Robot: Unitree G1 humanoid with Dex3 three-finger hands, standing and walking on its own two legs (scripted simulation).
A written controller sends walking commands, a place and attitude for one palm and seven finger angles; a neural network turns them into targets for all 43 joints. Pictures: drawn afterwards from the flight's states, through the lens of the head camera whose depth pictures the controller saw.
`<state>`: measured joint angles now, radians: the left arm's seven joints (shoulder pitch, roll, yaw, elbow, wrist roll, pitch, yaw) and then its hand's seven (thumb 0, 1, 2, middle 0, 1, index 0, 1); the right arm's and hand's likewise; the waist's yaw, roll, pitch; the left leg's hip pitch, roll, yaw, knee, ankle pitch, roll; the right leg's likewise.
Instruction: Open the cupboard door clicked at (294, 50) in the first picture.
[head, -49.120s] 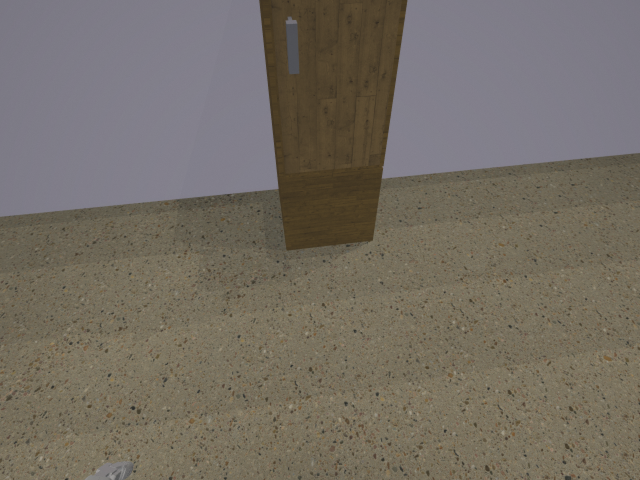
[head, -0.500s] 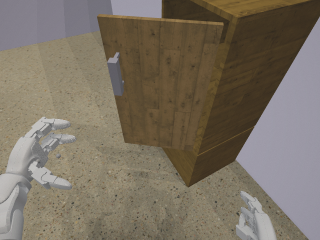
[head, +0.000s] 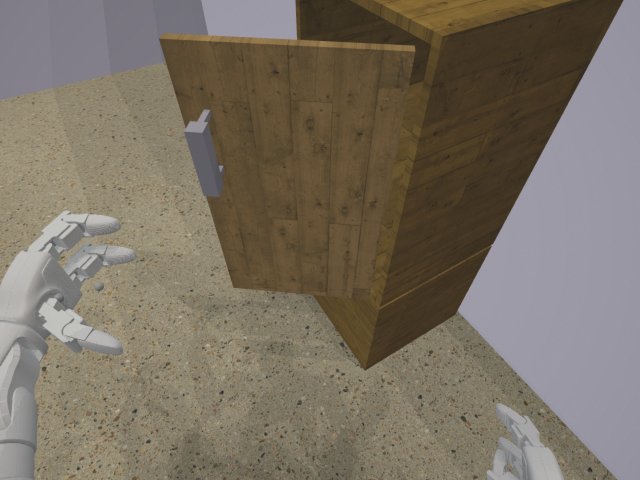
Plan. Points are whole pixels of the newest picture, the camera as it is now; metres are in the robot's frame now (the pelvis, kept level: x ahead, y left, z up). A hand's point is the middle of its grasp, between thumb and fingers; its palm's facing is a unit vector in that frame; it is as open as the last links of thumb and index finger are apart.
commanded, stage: raise the hand with hooked fingers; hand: left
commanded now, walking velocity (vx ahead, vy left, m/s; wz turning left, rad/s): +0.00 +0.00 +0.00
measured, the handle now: (209, 153) +0.56 +0.22 +0.10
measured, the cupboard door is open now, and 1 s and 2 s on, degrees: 53 53 53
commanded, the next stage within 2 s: move the hooked fingers beside the handle in 0.22 s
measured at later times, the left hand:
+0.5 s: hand (101, 275) +0.30 +0.28 +0.12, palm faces +0.03 -1.00 -0.02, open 14.0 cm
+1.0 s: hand (126, 230) +0.37 +0.27 +0.12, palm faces -0.02 -1.00 -0.02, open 14.0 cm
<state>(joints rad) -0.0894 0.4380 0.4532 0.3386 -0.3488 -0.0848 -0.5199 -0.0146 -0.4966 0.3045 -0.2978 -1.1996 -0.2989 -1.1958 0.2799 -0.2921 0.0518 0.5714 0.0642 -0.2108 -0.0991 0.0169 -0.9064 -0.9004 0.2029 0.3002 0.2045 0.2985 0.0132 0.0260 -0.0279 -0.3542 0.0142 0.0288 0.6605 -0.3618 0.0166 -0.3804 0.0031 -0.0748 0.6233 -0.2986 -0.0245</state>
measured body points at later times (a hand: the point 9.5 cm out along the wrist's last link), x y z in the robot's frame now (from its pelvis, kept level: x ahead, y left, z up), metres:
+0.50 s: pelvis -0.01 -0.01 +0.00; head +0.02 -0.01 +0.45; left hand +0.30 +0.33 +0.12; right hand +0.17 -0.24 -0.08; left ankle -0.01 +0.11 -0.72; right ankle +0.01 -0.10 -0.72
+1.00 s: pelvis -0.01 +0.01 +0.00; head +0.04 +0.01 +0.44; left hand +0.36 +0.33 +0.12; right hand +0.10 -0.26 -0.10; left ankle -0.01 +0.11 -0.72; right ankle +0.01 -0.10 -0.72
